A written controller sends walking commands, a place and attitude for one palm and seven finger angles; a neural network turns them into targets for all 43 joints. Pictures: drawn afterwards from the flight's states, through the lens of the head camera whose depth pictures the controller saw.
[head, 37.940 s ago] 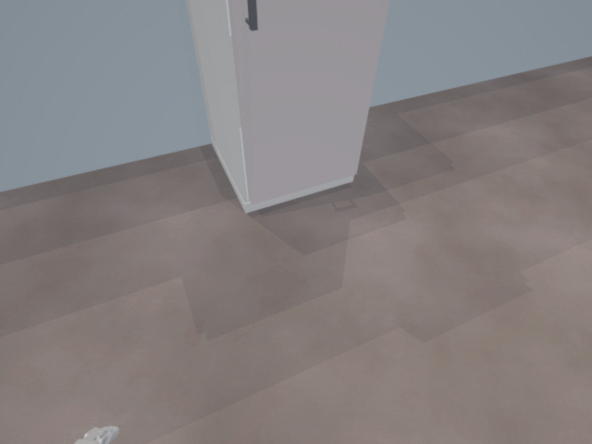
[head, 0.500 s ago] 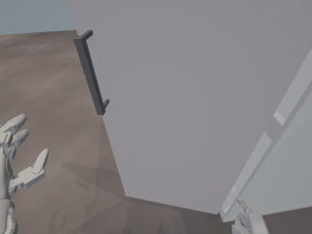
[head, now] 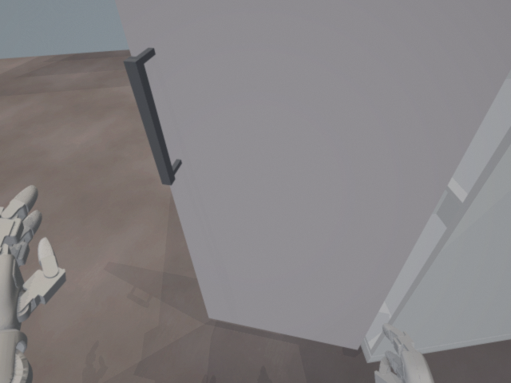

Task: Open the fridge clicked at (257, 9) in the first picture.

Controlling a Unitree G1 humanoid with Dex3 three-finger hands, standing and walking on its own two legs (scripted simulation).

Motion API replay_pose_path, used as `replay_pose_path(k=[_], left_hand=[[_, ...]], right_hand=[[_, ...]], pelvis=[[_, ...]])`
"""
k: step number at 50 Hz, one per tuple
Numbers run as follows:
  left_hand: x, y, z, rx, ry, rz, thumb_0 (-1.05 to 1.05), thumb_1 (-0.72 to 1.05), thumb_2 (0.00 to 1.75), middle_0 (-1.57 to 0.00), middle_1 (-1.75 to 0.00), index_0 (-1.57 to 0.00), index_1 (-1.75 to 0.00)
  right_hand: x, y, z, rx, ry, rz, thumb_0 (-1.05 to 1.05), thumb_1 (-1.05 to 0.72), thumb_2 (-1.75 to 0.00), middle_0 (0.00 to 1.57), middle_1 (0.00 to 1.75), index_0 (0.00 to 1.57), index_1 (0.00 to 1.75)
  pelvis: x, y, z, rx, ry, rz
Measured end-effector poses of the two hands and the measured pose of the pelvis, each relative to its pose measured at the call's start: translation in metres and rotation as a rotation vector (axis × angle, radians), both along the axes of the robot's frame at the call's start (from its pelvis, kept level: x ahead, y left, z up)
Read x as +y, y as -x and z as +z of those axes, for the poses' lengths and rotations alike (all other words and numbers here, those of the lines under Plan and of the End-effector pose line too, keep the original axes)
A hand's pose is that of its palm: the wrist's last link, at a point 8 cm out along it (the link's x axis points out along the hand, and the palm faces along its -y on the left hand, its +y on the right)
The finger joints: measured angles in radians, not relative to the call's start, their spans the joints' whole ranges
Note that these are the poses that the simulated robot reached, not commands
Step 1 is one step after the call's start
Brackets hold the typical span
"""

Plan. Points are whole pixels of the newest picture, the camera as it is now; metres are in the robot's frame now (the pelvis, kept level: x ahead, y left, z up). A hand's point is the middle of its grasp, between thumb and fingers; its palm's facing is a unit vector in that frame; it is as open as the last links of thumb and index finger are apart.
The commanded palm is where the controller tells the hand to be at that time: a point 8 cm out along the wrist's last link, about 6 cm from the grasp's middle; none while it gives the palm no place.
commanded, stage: step back with the hand held close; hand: left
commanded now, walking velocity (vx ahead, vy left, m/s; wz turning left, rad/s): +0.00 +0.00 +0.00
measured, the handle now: (159, 123) +0.47 +0.24 +0.19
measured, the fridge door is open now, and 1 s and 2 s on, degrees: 70 70 70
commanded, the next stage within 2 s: stop stepping back and stand still in 1.26 s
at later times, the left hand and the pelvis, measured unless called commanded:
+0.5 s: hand (19, 293) +0.15 +0.30 +0.16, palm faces +0.45 -0.74 -0.49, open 7.4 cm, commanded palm +0.10 +0.33 +0.17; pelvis -0.05 +0.03 -0.02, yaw -1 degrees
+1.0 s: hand out of the picture +0.05 +0.30 +0.16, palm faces +0.52 -0.73 -0.45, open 7.4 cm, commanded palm +0.00 +0.32 +0.17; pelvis -0.15 +0.02 -0.02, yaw +0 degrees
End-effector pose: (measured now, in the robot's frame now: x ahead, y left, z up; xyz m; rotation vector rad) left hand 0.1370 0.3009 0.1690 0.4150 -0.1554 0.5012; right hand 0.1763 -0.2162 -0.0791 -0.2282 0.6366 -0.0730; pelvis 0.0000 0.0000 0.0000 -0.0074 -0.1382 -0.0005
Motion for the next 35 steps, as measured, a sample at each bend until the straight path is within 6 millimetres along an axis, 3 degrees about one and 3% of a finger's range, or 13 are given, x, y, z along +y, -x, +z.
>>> replay_pose_path(k=[7,15,25,35], left_hand=[[0.006,-0.004,0.005,-0.023,-0.045,-0.005,0.02,0.89,0.90,-0.21,-0.30,-0.21,-0.30],[0.004,-0.008,-0.009,0.071,-0.081,-0.111,0.02,0.89,0.90,-0.20,-0.30,-0.21,-0.30],[0.030,0.028,0.008,0.000,-0.184,-0.053,0.02,0.89,0.90,-0.21,-0.30,-0.21,-0.30],[0.022,0.070,-0.007,-0.046,-0.106,-0.021,0.02,0.89,0.90,-0.21,-0.30,-0.21,-0.30]], right_hand=[[-0.004,0.008,-0.002,0.032,0.013,-0.009,0.02,-0.90,-0.90,0.20,0.30,0.20,0.29],[-0.004,0.030,-0.005,0.064,0.035,-0.094,0.02,-0.91,-0.90,0.20,0.30,0.20,0.29],[0.016,0.057,-0.012,0.061,0.023,-0.083,0.02,-0.91,-0.90,0.20,0.30,0.20,0.29],[0.015,0.093,-0.021,0.101,0.036,-0.043,0.02,-0.90,-0.90,0.20,0.30,0.21,0.30]], pelvis=[[0.002,0.006,-0.002,0.046,0.012,0.010],[0.020,0.019,-0.008,0.114,0.009,-0.011],[0.030,0.047,-0.016,0.115,-0.007,-0.010],[0.027,0.081,-0.020,0.115,-0.008,0.019]])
